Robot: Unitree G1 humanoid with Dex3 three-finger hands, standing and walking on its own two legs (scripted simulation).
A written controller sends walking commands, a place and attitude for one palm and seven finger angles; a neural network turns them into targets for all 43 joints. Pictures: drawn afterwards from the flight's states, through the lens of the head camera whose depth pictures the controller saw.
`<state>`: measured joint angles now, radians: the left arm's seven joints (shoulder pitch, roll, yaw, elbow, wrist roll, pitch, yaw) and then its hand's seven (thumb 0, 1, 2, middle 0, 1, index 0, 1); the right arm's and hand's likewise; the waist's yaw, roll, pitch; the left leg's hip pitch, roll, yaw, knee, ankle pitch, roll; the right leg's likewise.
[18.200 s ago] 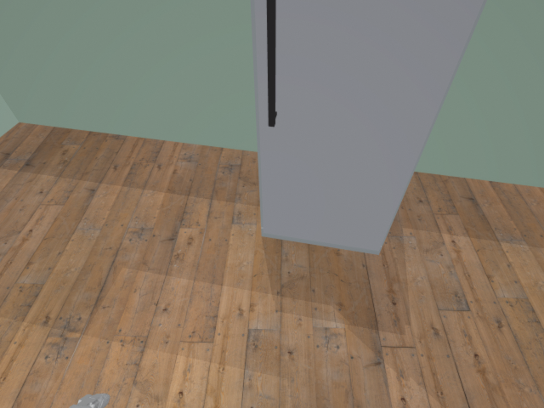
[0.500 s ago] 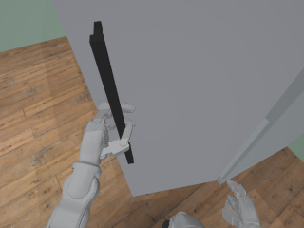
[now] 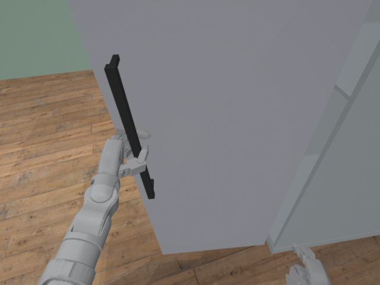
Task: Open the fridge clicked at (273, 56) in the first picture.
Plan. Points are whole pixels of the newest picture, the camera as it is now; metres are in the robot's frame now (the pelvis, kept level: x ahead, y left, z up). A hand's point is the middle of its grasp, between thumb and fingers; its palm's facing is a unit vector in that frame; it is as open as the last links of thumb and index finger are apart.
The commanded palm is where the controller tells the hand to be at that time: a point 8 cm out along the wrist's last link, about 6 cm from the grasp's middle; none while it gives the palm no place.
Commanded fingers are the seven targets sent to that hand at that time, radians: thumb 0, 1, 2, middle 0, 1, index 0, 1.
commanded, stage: stop walking and hold the door back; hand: left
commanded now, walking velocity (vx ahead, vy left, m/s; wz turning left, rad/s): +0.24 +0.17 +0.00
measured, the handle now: (137, 142) +0.40 +0.14 +0.11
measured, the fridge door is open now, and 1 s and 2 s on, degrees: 86 85 80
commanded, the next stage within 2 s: loosen the grip on the handle in 0.86 s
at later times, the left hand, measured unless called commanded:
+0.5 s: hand (142, 159) +0.34 +0.12 +0.11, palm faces +0.12 -0.95 -0.27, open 5.6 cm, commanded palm +0.33 +0.21 +0.09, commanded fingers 0.00 0.90 0.90 -0.45 -1.40 -0.45 -1.40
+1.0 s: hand (138, 156) +0.35 +0.13 +0.11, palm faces -0.01 -0.99 -0.15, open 5.8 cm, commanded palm +0.32 +0.18 +0.11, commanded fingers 0.00 0.54 0.73 -0.45 -1.40 -0.45 -1.40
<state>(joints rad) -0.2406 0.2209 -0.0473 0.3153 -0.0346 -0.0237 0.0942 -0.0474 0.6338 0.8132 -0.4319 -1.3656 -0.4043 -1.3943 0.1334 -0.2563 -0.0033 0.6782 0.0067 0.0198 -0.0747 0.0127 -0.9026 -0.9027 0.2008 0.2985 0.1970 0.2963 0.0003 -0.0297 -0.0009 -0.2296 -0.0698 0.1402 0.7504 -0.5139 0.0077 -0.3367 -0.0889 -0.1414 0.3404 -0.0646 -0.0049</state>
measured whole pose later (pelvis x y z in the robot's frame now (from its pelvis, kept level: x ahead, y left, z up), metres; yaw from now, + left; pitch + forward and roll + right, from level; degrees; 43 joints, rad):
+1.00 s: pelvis -0.14 +0.02 -0.04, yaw -9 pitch -3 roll -1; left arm -0.95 0.40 0.28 1.22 0.06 -0.11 -0.03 -0.04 0.60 0.79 -0.41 -1.37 -0.45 -1.40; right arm 0.30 -0.28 -0.01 0.80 0.01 -0.12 -0.09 0.01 -0.90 -0.90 0.20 0.30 0.20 0.30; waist -0.09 -0.02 0.06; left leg -0.35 0.05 0.11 0.73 -0.29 0.03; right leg -0.40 -0.06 -0.04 0.72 -0.25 0.01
